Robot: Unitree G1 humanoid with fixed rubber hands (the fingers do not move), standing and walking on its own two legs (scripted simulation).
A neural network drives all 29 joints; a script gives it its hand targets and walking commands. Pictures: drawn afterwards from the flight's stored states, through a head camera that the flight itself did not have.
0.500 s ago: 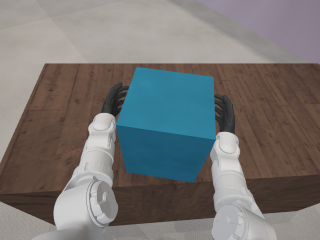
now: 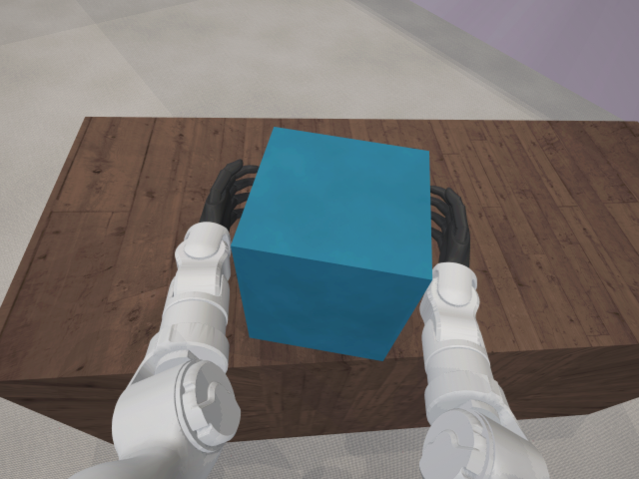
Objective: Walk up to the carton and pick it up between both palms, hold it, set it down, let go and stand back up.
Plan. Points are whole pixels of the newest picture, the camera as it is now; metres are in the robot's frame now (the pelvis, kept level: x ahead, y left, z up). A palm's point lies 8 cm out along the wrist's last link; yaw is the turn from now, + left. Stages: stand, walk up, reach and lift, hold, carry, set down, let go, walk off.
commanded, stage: set down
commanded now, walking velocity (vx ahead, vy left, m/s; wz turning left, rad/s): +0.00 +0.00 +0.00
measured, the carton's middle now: (332, 251) +0.43 -0.02 +0.00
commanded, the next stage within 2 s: none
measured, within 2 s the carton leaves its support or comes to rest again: neither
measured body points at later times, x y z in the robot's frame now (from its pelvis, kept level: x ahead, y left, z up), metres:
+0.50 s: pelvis +0.00 +0.00 -0.01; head +0.08 +0.02 +0.43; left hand +0.47 +0.13 +0.03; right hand +0.40 -0.18 +0.03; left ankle -0.01 +0.11 -0.75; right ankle -0.01 -0.13 -0.75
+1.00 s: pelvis -0.03 +0.00 -0.02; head +0.03 +0.04 +0.42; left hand +0.47 +0.18 +0.10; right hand +0.42 -0.21 +0.11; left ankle -0.01 +0.11 -0.75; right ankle -0.01 -0.13 -0.75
